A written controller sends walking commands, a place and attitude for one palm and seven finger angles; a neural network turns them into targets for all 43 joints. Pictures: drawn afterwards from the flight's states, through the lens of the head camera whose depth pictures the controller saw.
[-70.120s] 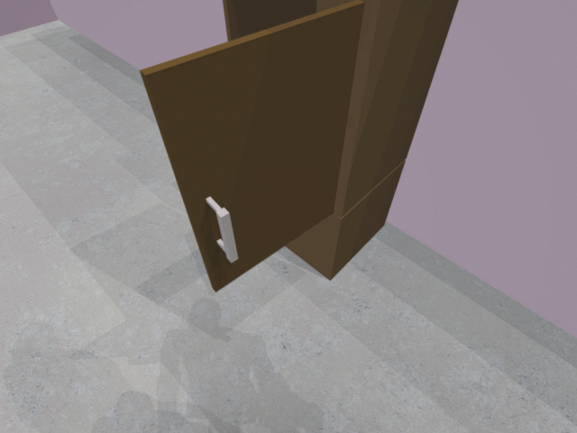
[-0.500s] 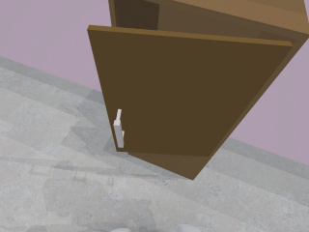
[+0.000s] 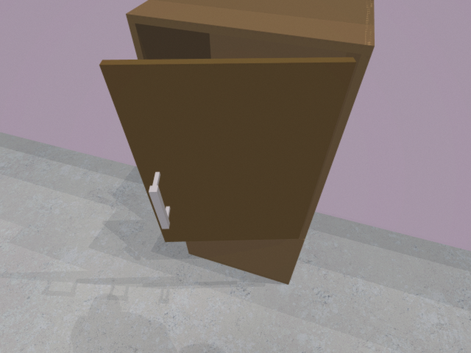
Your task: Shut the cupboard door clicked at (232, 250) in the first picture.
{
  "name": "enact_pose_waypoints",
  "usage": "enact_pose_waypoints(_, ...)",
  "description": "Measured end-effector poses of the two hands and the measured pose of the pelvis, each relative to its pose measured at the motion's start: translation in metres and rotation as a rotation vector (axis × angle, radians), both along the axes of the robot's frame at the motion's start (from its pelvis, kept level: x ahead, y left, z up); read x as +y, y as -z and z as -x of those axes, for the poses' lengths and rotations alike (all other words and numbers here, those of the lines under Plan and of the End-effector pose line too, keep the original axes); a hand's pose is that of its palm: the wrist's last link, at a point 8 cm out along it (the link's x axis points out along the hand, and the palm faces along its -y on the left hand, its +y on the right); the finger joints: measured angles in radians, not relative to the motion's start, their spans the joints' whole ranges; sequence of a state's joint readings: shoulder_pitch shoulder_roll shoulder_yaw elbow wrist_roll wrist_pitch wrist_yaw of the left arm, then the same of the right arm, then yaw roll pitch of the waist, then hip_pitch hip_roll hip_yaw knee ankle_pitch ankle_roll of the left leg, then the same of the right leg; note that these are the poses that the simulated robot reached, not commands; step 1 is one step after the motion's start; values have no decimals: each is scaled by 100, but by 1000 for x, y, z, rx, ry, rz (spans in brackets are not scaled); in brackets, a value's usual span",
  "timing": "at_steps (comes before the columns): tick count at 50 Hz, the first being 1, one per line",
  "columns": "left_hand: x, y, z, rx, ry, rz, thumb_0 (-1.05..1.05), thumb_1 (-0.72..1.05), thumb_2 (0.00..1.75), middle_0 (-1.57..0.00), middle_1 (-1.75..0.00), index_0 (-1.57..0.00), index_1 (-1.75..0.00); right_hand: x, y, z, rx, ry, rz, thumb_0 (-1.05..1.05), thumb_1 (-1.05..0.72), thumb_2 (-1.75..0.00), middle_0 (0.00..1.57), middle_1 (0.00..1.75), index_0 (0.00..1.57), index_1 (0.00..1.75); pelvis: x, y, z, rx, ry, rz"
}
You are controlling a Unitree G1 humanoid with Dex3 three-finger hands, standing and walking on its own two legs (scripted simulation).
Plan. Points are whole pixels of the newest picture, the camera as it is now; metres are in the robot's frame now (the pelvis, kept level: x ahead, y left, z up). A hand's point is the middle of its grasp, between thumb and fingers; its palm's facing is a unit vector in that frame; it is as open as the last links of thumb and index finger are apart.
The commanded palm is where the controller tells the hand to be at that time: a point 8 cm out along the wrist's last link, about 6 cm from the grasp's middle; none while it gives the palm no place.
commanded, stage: come to a stop and stand still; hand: left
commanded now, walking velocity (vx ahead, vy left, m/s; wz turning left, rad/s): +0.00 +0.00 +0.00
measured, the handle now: (161, 201) +0.47 +0.20 -0.09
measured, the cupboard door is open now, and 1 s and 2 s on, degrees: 19 19 19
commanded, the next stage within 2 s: look again from close up in 0.54 s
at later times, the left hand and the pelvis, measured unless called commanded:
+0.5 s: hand out of the picture -0.01 +0.14 -0.17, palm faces +0.05 -0.99 -0.14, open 7.4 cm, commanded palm none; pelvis +0.00 -0.01 +0.01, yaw +0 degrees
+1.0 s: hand out of the picture +0.05 +0.21 -0.17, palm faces +0.00 -0.97 -0.25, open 7.4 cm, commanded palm none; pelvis +0.02 +0.02 +0.00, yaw +0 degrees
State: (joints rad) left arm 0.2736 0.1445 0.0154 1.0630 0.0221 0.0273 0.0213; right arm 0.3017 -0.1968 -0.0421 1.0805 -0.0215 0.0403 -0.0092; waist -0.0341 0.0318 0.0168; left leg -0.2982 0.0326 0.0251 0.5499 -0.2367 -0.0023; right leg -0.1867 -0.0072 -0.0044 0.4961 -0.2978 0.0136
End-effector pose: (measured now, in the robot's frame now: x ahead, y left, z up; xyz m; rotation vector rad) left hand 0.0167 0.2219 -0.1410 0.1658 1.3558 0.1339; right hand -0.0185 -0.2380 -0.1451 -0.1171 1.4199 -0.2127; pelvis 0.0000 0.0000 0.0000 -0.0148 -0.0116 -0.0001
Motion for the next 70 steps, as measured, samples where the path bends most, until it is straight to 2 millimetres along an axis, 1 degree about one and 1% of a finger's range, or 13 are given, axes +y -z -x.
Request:
enact_pose_waypoints(5,-8,4,11,32,-19,21,2,93,90,-21,-30,-20,-30,8,-4,23,60,-3,-12,0,-91,-89,20,30,20,30,-6,-3,4,-10,-5,-10)
enact_pose_waypoints(9,-13,2,20,44,-35,25,1,93,90,-20,-30,-20,-30,15,-5,30,88,-13,-37,0,-91,-89,20,30,20,30,-10,-6,7,-6,-7,-14)
enact_pose_waypoints(16,-23,1,35,78,-45,35,1,92,90,-20,-30,-20,-30,20,-4,18,58,-13,-57,0,-91,-89,20,30,20,30,-13,-7,6,-6,-4,-15)
enact_pose_waypoints(23,-30,3,36,81,-57,56,1,91,90,-20,-30,-20,-30,17,-5,-3,18,-32,-38,1,-92,-89,20,30,20,30,-12,-7,1,-9,-6,-14)
enact_pose_waypoints(34,-25,5,26,63,-44,49,1,91,90,-20,-30,-20,-30,9,-8,-27,-21,-53,-4,1,-92,-89,20,30,20,30,-6,-5,-7,0,-4,0)
enact_pose_waypoints(41,3,3,5,8,-4,-2,1,91,90,-20,-30,-20,-30,17,0,-50,-115,-73,-9,1,-93,-89,20,30,20,30,8,2,-13,1,-6,-2)
enact_pose_waypoints(50,34,-6,-27,-57,16,-60,1,91,90,-20,-30,-20,-30,24,1,-69,-143,-95,-16,1,-93,-89,20,30,20,30,16,2,-22,1,3,-19)
enact_pose_waypoints(55,39,-7,-36,-63,27,-64,1,91,90,-20,-30,-20,-30,23,-2,-76,-145,-101,-12,1,-92,-89,20,30,20,30,16,1,-25,2,8,-22)
enact_pose_waypoints(62,36,-5,-40,-52,35,-56,1,91,90,-20,-30,-20,-30,18,-6,-83,-140,-102,4,1,-91,-89,20,30,20,30,16,0,-27,7,11,-18)
enact_pose_waypoints(63,40,-10,-49,-111,-30,-55,1,91,90,-20,-30,-20,-30,16,-8,-85,-174,-106,21,1,-91,-89,20,30,20,30,15,1,-25,4,7,-14)
enact_pose_waypoints(64,44,-23,-67,-244,-56,-74,1,91,90,-21,-30,-20,-30,13,-12,-89,-239,-104,48,1,-91,-89,20,30,20,30,13,4,-22,4,7,-16)
enact_pose_waypoints(68,38,-100,-136,-811,-68,-94,2,91,90,-22,-32,-22,-32,1,-24,-118,-528,-110,75,1,-91,-89,20,30,20,30,7,15,-18,35,-29,-39)
enact_pose_waypoints(70,34,-123,-158,-1047,-57,-69,2,91,90,-24,-34,-23,-34,-6,-23,-137,-631,-134,73,1,-91,-89,20,30,20,30,3,28,-14,89,-35,-46)
